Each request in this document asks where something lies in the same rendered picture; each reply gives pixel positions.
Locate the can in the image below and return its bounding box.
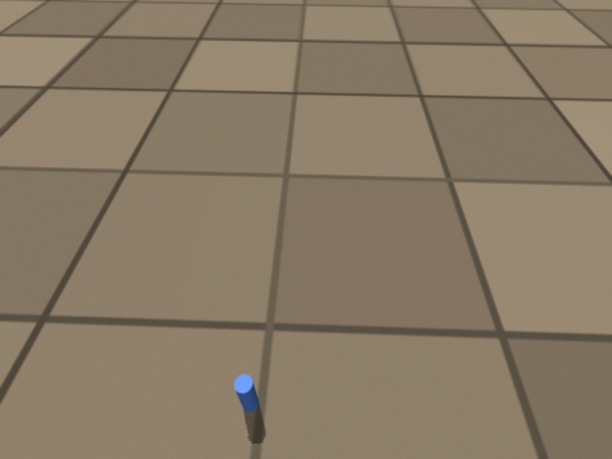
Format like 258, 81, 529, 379
234, 374, 259, 412

